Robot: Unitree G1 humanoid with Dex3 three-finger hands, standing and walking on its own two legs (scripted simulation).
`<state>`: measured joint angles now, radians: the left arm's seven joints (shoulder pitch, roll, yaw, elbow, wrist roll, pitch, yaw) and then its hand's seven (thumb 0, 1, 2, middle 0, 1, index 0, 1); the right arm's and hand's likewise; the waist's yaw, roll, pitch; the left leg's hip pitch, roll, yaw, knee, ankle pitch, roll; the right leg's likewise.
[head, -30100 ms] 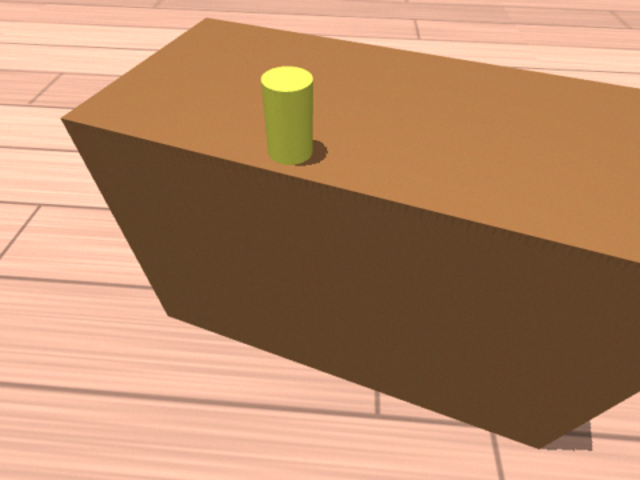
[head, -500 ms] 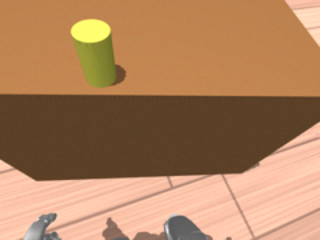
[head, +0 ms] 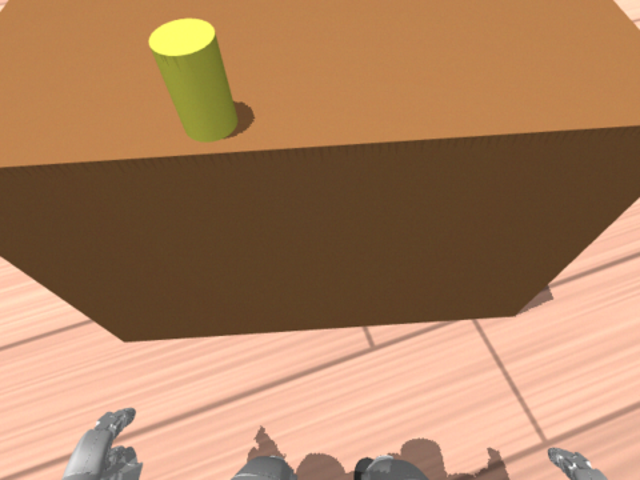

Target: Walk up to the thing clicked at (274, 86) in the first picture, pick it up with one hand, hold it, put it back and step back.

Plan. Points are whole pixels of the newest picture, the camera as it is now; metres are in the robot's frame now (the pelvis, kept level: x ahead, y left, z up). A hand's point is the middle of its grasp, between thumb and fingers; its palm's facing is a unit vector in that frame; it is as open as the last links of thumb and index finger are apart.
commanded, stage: step back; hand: left
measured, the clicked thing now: (198, 84) +0.61 +0.20 +0.11
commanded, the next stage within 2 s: none
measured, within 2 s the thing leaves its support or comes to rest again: neither
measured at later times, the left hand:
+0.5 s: hand out of the picture -0.06 +0.24 -0.16, palm faces -0.06 -0.91 -0.41, open 7.4 cm
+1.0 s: hand out of the picture -0.18 +0.20 -0.15, palm faces +0.01 -0.93 -0.36, open 7.3 cm
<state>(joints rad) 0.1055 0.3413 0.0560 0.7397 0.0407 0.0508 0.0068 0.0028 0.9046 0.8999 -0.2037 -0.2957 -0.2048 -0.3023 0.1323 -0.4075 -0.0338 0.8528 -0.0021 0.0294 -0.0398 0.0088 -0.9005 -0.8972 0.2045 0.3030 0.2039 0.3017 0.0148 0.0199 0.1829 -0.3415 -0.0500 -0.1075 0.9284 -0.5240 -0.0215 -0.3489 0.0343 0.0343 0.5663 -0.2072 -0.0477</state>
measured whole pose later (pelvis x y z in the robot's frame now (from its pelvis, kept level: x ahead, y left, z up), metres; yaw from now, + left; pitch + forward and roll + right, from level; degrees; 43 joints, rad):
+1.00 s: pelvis -0.30 -0.07 +0.00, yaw +1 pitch -2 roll -1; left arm 0.14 0.38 0.06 0.80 0.01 0.08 0.00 0.00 0.91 0.90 -0.20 -0.30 -0.20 -0.30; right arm 0.17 -0.36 -0.02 0.85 -0.05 0.03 -0.01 0.01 -0.90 -0.90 0.21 0.30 0.21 0.30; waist 0.01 -0.02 0.15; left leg -0.32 0.02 -0.03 0.61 -0.25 0.02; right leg -0.45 0.10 0.11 1.16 -0.52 -0.01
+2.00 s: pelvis -0.45 -0.09 +0.00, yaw +4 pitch -2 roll +0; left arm 0.29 0.34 0.05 0.99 0.04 -0.05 -0.01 0.00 0.90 0.90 -0.21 -0.30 -0.21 -0.30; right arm 0.19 -0.40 -0.06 0.97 -0.03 0.01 0.02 0.01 -0.90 -0.90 0.20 0.30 0.20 0.30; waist 0.05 0.06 0.08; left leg -0.40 0.00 -0.10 0.84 -0.42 0.01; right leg -0.21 0.00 -0.05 0.52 -0.28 -0.03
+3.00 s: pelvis -0.43 -0.06 +0.01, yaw +2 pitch -3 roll +0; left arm 0.11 0.35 0.00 1.13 0.01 -0.01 -0.01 0.00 0.91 0.90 -0.20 -0.30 -0.20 -0.30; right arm 0.07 -0.34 -0.01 1.13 -0.01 -0.01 0.02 0.01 -0.90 -0.90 0.20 0.30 0.20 0.30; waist -0.01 0.00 0.06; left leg -0.16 0.04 0.04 0.37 -0.16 -0.01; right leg -0.09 -0.03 0.02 0.35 -0.21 0.03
